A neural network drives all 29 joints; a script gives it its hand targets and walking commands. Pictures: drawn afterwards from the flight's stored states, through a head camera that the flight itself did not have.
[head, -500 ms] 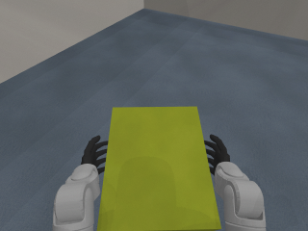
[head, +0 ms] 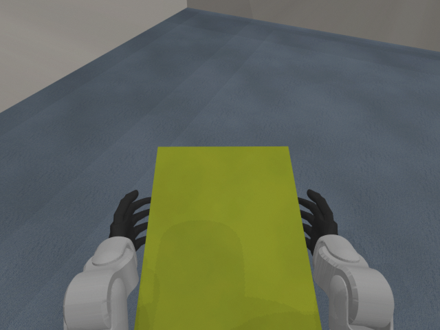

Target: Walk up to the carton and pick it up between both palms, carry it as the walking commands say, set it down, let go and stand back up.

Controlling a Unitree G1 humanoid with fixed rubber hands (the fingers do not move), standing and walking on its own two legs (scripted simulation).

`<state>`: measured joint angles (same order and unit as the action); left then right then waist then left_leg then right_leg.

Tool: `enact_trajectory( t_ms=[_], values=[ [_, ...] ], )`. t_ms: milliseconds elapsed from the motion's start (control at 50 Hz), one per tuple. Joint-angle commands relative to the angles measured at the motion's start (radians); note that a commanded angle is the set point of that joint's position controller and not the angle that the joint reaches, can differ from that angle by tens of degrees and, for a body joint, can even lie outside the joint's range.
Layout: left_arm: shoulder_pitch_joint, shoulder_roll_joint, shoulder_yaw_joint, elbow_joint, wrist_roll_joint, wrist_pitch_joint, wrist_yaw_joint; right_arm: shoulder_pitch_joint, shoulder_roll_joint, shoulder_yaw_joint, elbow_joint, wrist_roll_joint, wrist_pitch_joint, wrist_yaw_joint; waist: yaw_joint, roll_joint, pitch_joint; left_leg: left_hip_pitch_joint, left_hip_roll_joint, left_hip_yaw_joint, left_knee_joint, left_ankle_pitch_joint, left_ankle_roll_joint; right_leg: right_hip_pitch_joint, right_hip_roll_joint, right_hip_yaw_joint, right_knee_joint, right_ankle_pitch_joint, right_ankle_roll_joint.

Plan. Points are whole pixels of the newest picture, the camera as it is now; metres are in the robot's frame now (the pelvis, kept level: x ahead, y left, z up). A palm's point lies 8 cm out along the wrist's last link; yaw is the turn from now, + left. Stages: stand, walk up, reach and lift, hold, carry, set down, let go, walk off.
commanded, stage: carry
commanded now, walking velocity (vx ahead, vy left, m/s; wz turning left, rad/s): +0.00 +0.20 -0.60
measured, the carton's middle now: (222, 250) +0.25 +0.00 +0.02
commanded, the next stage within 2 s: none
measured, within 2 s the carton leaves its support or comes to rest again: neither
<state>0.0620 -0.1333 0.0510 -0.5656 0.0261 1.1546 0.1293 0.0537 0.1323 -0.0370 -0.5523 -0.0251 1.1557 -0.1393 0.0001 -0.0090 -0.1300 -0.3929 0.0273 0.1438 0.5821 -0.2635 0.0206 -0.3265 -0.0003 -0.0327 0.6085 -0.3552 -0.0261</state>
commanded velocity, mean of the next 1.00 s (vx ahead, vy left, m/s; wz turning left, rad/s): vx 0.00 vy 0.20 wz -0.60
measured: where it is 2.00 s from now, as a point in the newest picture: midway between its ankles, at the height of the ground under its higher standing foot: outside the picture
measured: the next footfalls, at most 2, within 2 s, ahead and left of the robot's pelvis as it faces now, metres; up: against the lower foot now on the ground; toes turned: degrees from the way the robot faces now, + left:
right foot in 0.68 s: -0.01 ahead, -0.01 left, +0.00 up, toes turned -34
left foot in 1.04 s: +0.12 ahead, +0.28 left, +0.00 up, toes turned -28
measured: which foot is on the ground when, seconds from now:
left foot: down 0.00-0.68, up 0.70-1.00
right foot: down 0.00-0.36, up 0.38-0.66, down 0.68-1.00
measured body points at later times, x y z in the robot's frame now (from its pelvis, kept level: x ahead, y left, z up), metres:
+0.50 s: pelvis -0.01 +0.08 +0.00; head +0.01 +0.09 +0.45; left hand +0.27 +0.17 +0.08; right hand +0.19 -0.13 +0.08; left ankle +0.02 +0.14 -0.73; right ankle -0.05 -0.03 -0.67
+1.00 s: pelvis +0.00 +0.17 +0.01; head +0.02 +0.16 +0.46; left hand +0.29 +0.17 +0.09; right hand +0.13 -0.09 +0.09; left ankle +0.07 +0.30 -0.71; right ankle -0.04 +0.02 -0.73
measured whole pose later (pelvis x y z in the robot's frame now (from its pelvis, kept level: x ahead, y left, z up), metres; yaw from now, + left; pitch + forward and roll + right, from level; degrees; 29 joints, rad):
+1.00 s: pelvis +0.00 +0.17 +0.01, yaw -32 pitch +5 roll +2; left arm 0.08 -0.14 0.04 -0.62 0.04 1.13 0.12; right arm 0.05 0.13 -0.03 -0.60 -0.02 1.13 -0.13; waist 0.00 -0.06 -0.06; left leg -0.42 0.04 0.06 0.68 -0.40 -0.04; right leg -0.44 -0.10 0.03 0.52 -0.17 0.05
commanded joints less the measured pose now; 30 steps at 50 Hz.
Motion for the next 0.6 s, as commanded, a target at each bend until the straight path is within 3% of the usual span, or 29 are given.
enact_trajectory(
  t_ms=[0, 40, 80, 100, 140, 160, 180, 200, 220, 240, 260, 300, 320, 340, 360, 380, 420, 440, 500, 580],
  values=[
    [-0.365, -0.701, -0.635, -0.133, -0.274, 0.049, -0.101, -0.372, 0.746, 0.627, -0.126, 0.276, 0.045, 0.095, -0.004, 0.006, -0.16, 0.23, 0.135, -0.12, -0.069, 0.177, 0.0, -0.118, -0.181, 0.135, -0.074, 0.266, -0.02],
    [-0.368, -0.708, -0.638, -0.141, -0.27, 0.052, -0.1, -0.36, 0.748, 0.623, -0.117, 0.273, 0.045, 0.096, -0.002, 0.121, -0.17, 0.292, 0.237, -0.193, -0.129, 0.307, 0.055, -0.186, -0.101, 0.037, 0.038, 0.081, 0.017],
    [-0.373, -0.715, -0.647, -0.143, -0.276, 0.053, -0.106, -0.334, 0.753, 0.616, -0.103, 0.258, 0.044, 0.095, 0.001, 0.169, -0.175, 0.277, 0.297, -0.215, -0.164, 0.312, 0.107, -0.195, -0.059, -0.025, 0.111, -0.085, 0.027],
    [-0.38, -0.724, -0.653, -0.143, -0.284, 0.051, -0.112, -0.328, 0.761, 0.614, -0.103, 0.25, 0.041, 0.095, 0.001, 0.149, -0.169, 0.231, 0.291, -0.184, -0.168, 0.278, 0.113, -0.16, -0.06, -0.039, 0.128, -0.108, 0.024],
    [-0.388, -0.754, -0.655, -0.142, -0.301, 0.043, -0.123, -0.347, 0.774, 0.626, -0.128, 0.248, 0.037, 0.095, 0.009, 0.081, -0.143, 0.144, 0.258, -0.086, -0.139, 0.177, 0.078, -0.096, -0.076, -0.044, 0.053, -0.037, 0.01],
    [-0.388, -0.764, -0.654, -0.136, -0.304, 0.04, -0.127, -0.353, 0.773, 0.633, -0.138, 0.249, 0.036, 0.096, 0.014, 0.041, -0.126, 0.089, 0.229, -0.032, -0.099, 0.108, 0.042, -0.051, -0.102, -0.015, -0.025, 0.03, -0.004],
    [-0.38, -0.768, -0.651, -0.128, -0.301, 0.038, -0.128, -0.357, 0.772, 0.638, -0.148, 0.251, 0.036, 0.097, 0.018, -0.039, -0.113, 0.024, 0.186, 0.018, -0.028, 0.023, 0.0, -0.002, -0.16, 0.072, -0.123, 0.105, -0.026],
    [-0.368, -0.765, -0.646, -0.121, -0.294, 0.036, -0.126, -0.37, 0.773, 0.651, -0.174, 0.259, 0.036, 0.102, 0.016, -0.203, -0.124, -0.043, 0.121, 0.056, 0.099, -0.052, -0.041, 0.036, -0.285, 0.262, -0.189, 0.278, -0.073],
    [-0.35, -0.767, -0.645, -0.113, -0.287, 0.034, -0.124, -0.378, 0.772, 0.658, -0.182, 0.265, 0.036, 0.107, 0.019, -0.278, -0.133, -0.094, 0.069, 0.034, 0.194, -0.156, -0.061, 0.059, -0.364, 0.393, -0.224, 0.446, -0.123],
    [-0.332, -0.778, -0.651, -0.118, -0.285, 0.032, -0.124, -0.368, 0.788, 0.663, -0.169, 0.277, 0.031, 0.113, 0.022, -0.251, -0.148, -0.12, 0.045, -0.018, 0.227, -0.234, -0.065, 0.082, -0.38, 0.426, -0.213, 0.57, -0.147],
    [-0.341, -0.787, -0.664, -0.14, -0.286, 0.028, -0.124, -0.364, 0.806, 0.667, -0.164, 0.285, 0.023, 0.117, 0.021, -0.203, -0.164, -0.125, 0.042, -0.048, 0.208, -0.252, -0.064, 0.119, -0.368, 0.391, -0.183, 0.651, -0.142],
    [-0.364, -0.806, -0.684, -0.171, -0.284, 0.017, -0.122, -0.354, 0.831, 0.668, -0.161, 0.288, 0.012, 0.123, 0.014, -0.149, -0.2, 0.019, 0.03, -0.024, 0.048, -0.154, -0.056, 0.089, -0.28, 0.245, -0.104, 0.692, -0.092],
    [-0.371, -0.811, -0.693, -0.179, -0.285, 0.012, -0.121, -0.352, 0.842, 0.666, -0.164, 0.292, 0.008, 0.126, 0.001, -0.115, -0.218, 0.162, 0.037, -0.008, -0.097, -0.041, -0.047, 0.01, -0.217, 0.164, -0.058, 0.592, -0.043],
    [-0.355, -0.805, -0.693, -0.178, -0.281, 0.012, -0.119, -0.348, 0.838, 0.665, -0.168, 0.295, 0.006, 0.128, -0.005, -0.034, -0.226, 0.309, 0.12, -0.056, -0.175, 0.094, -0.014, -0.113, -0.152, 0.084, 0.019, 0.389, 0.003],
    [-0.353, -0.796, -0.699, -0.196, -0.278, 0.013, -0.118, -0.331, 0.809, 0.649, -0.16, 0.288, 0.001, 0.127, -0.012, 0.241, -0.223, 0.423, 0.332, -0.25, -0.185, 0.418, 0.069, -0.325, -0.044, -0.038, 0.185, -0.004, 0.055],
    [-0.355, -0.794, -0.703, -0.184, -0.273, 0.013, -0.119, -0.318, 0.803, 0.642, -0.147, 0.285, -0.001, 0.129, -0.005, 0.303, -0.227, 0.411, 0.392, -0.291, -0.18, 0.536, 0.136, -0.373, -0.014, -0.069, 0.374, -0.291, 0.05],
    [-0.372, -0.802, -0.7, -0.165, -0.287, 0.006, -0.127, -0.311, 0.802, 0.625, -0.132, 0.267, -0.005, 0.136, -0.004, 0.132, -0.185, 0.326, 0.344, -0.162, -0.201, 0.45, 0.143, -0.336, -0.067, -0.063, 0.52, -0.204, 0.053],
    [-0.386, -0.815, -0.703, -0.16, -0.297, 0.004, -0.133, -0.319, 0.81, 0.624, -0.131, 0.261, -0.008, 0.136, 0.0, 0.104, -0.156, 0.297, 0.308, -0.093, -0.202, 0.397, 0.138, -0.33, -0.084, -0.063, 0.521, -0.142, 0.055],
    [-0.397, -0.819, -0.702, -0.17, -0.302, 0.001, -0.134, -0.328, 0.819, 0.631, -0.145, 0.256, -0.014, 0.129, 0.002, 0.129, -0.134, 0.28, 0.264, 0.0, -0.172, 0.359, 0.132, -0.27, -0.075, -0.108, 0.412, -0.102, 0.054],
    [-0.364, -0.781, -0.669, -0.156, -0.28, 0.011, -0.127, -0.33, 0.794, 0.654, -0.163, 0.258, -0.005, 0.121, -0.006, 0.147, -0.17, 0.32, 0.311, -0.001, -0.127, 0.404, 0.153, -0.202, -0.061, -0.133, 0.229, -0.095, 0.033]
  ],
)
